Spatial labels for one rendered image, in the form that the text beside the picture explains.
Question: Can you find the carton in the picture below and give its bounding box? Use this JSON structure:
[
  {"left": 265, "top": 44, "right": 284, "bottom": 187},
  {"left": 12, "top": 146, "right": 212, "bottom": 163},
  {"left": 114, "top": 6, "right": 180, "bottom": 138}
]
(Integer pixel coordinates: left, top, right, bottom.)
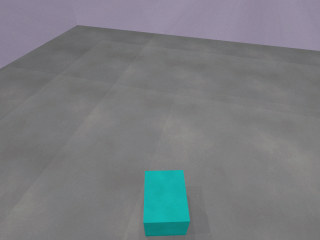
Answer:
[{"left": 143, "top": 170, "right": 190, "bottom": 237}]

